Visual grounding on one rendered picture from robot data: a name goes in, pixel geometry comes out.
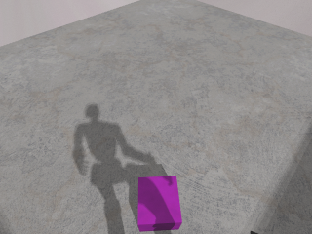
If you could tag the carton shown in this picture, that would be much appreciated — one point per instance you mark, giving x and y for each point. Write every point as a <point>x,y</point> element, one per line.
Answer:
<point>158,205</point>

